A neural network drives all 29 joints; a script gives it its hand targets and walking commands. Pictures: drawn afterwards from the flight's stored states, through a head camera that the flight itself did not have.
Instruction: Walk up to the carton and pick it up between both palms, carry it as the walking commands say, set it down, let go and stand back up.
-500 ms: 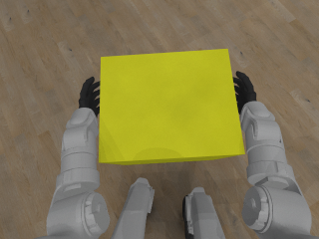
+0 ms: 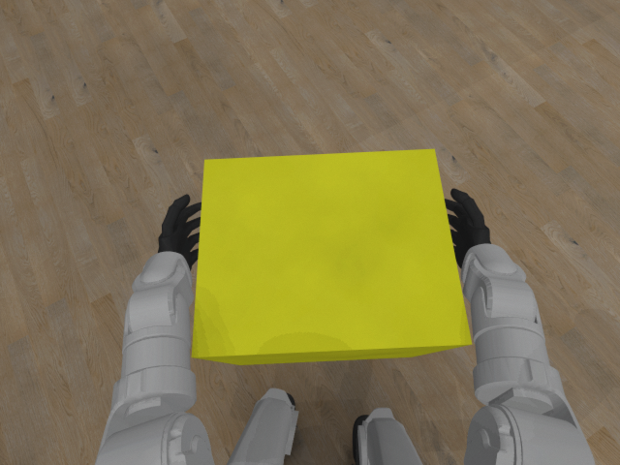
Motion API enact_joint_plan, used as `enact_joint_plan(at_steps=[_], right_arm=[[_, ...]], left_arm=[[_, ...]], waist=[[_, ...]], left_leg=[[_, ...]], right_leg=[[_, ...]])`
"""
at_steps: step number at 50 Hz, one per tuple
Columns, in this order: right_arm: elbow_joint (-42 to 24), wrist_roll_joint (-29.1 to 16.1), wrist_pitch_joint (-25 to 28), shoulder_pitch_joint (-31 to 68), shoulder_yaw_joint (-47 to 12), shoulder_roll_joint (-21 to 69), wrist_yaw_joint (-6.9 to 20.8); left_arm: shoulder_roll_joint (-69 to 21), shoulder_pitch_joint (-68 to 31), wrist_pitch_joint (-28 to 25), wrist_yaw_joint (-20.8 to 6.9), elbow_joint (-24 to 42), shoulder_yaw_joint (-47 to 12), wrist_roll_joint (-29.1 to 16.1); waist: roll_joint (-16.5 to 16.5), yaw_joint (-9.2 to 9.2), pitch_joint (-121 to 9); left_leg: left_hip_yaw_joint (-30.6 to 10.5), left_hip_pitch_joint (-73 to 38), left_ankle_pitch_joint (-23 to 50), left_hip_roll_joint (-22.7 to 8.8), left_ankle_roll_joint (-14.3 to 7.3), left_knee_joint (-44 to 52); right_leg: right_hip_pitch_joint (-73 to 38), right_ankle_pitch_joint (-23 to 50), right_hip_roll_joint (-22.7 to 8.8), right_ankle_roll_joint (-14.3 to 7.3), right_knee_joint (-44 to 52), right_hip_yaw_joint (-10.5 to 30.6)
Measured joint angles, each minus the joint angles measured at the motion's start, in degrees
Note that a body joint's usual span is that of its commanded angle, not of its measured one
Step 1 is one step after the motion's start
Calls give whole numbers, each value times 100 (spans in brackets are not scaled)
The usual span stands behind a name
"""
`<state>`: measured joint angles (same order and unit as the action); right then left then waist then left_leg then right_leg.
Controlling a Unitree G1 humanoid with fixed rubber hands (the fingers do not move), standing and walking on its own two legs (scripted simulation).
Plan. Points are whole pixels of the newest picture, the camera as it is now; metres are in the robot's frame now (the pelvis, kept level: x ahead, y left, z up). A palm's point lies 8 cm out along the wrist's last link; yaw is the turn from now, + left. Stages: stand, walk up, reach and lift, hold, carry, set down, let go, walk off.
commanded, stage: reach and lift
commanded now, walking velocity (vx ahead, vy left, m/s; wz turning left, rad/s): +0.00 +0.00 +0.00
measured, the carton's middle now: (323, 272) +0.38 +0.04 -0.12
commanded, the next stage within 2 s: none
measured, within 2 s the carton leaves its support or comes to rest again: neither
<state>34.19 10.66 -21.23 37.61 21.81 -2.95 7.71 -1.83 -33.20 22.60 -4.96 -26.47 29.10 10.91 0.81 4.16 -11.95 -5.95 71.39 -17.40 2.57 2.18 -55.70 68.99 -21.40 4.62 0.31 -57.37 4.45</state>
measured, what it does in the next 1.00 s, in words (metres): rises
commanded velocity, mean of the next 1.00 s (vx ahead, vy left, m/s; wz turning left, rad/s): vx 0.00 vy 0.00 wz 0.00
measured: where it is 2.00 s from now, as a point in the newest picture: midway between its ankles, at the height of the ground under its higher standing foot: (320, 463)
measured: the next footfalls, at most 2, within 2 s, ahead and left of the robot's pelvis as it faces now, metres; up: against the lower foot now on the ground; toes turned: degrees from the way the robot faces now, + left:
none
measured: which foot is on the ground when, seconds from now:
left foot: down 0.00-1.00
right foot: down 0.00-1.00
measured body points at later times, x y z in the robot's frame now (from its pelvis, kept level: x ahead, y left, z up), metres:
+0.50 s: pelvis +0.01 +0.00 +0.05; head +0.14 +0.00 +0.49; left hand +0.35 +0.23 +0.02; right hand +0.40 -0.15 +0.01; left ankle +0.06 +0.13 -0.65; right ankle +0.03 -0.12 -0.65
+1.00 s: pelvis +0.03 +0.00 +0.09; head +0.07 +0.00 +0.54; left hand +0.34 +0.22 +0.09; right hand +0.38 -0.16 +0.08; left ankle +0.06 +0.13 -0.65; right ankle +0.03 -0.12 -0.65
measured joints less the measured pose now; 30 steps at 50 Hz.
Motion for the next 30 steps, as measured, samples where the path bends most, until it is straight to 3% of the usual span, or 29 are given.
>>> enact_joint_plan(at_steps=[30], right_arm=[[-509,252,-262,-1011,-121,243,190]], left_arm=[[-189,996,266,-89,463,-330,199]], waist=[[-71,-21,531]], left_leg=[[-2,-2782,620,-34,-89,1994]], right_leg=[[-2767,630,-146,-9,1992,95]])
